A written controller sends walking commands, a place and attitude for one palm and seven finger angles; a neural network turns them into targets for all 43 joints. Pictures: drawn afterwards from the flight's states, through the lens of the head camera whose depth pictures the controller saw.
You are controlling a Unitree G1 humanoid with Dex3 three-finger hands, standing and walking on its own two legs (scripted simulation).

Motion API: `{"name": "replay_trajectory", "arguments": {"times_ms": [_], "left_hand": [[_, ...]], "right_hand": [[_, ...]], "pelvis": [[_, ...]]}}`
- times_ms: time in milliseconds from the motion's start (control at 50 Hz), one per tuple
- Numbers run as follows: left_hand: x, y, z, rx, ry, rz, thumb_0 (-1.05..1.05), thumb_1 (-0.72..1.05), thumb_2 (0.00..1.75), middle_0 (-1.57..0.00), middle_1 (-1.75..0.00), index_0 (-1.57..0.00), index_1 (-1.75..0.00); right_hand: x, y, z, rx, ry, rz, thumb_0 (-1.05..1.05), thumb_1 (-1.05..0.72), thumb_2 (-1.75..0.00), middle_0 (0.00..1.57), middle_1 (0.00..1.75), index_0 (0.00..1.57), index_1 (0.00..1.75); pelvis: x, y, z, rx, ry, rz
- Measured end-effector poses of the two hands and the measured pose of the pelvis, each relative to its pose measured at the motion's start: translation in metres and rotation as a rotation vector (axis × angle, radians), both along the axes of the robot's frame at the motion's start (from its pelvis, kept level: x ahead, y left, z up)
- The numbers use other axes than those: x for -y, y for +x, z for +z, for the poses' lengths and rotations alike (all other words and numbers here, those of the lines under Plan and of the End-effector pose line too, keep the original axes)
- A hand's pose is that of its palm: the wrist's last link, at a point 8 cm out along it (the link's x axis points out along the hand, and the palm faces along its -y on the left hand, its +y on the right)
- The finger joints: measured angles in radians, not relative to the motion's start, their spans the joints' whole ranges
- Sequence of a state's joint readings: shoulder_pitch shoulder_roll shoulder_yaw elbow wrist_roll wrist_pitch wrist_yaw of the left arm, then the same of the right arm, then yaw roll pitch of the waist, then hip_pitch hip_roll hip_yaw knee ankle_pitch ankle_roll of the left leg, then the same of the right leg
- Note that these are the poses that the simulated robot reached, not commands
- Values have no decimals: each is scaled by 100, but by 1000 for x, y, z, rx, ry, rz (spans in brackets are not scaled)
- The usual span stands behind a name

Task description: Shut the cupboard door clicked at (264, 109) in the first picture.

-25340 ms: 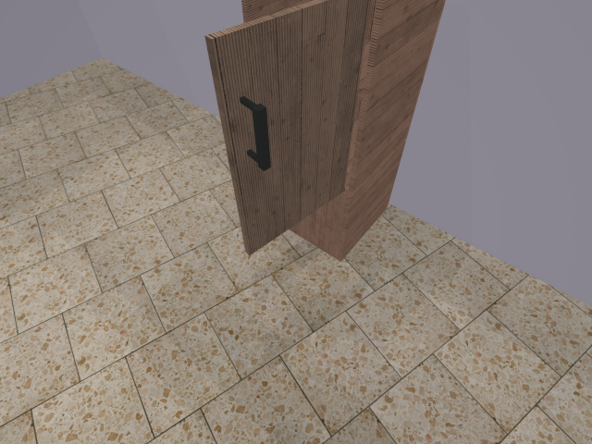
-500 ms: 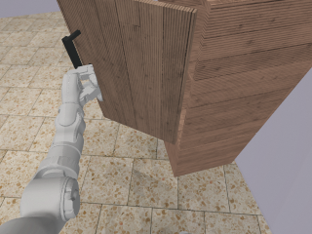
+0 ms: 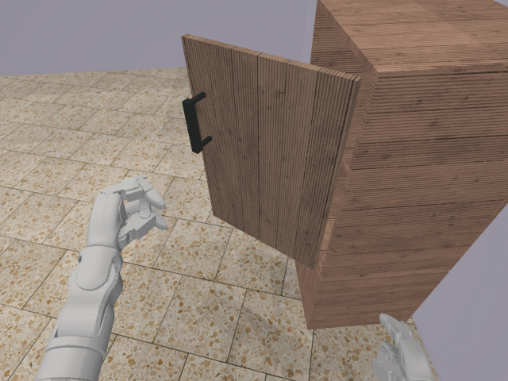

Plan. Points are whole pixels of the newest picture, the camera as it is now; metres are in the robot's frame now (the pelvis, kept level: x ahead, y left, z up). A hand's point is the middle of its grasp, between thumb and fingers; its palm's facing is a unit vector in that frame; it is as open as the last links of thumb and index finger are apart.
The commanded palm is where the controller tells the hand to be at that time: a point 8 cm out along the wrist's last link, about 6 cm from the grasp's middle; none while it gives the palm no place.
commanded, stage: draw the hand back to the body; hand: left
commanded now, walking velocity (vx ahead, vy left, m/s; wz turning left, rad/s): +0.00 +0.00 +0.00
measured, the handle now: (198, 123) +0.66 +0.19 +0.06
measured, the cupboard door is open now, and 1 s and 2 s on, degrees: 52 52 52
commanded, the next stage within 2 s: step back with the hand held close in 0.88 s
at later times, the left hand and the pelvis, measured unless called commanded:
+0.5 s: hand (43, 266) +0.21 +0.27 +0.16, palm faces +0.44 -0.80 -0.41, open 6.1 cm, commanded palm +0.16 +0.31 +0.18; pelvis +0.02 +0.00 +0.01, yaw +1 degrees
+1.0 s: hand (41, 271) +0.20 +0.26 +0.17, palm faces +0.46 -0.78 -0.41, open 7.4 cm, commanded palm +0.15 +0.30 +0.18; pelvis +0.01 +0.00 +0.01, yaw +0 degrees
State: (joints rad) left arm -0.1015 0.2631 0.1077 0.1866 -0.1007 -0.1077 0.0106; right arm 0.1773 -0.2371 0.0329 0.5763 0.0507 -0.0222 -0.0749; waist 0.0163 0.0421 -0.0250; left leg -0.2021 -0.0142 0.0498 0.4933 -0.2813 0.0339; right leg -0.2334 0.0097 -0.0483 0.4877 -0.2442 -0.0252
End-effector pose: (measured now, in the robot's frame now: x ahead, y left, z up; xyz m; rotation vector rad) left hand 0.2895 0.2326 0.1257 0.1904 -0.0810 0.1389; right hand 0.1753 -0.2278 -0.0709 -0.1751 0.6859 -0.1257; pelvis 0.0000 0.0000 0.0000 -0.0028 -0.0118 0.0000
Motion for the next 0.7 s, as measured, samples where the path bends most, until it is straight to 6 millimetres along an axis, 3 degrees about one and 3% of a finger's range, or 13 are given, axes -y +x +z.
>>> {"name": "replay_trajectory", "arguments": {"times_ms": [240, 560, 700], "left_hand": [[-42, -61, 28, 39, 122, 183, 1, 90, 90, -80, -94, -80, -94], [-77, -140, 59, 51, 301, 352, 1, 90, 89, -37, -47, -37, -47], [-75, -146, 53, 56, 263, 392, 1, 90, 90, -25, -35, -25, -35]], "right_hand": [[-26, 8, -7, -38, 32, 83, 1, -91, -90, 20, 30, 21, 30], [-15, 14, -8, -22, 16, 70, 1, -91, -90, 20, 30, 20, 30], [-16, 19, -7, 2, 3, 98, 1, -91, -90, 20, 30, 20, 30]], "pelvis": [[-4, 10, 7, 50, -5, 11], [-4, 19, 6, 55, -7, 14], [-3, 11, 6, 60, -3, 27]]}}
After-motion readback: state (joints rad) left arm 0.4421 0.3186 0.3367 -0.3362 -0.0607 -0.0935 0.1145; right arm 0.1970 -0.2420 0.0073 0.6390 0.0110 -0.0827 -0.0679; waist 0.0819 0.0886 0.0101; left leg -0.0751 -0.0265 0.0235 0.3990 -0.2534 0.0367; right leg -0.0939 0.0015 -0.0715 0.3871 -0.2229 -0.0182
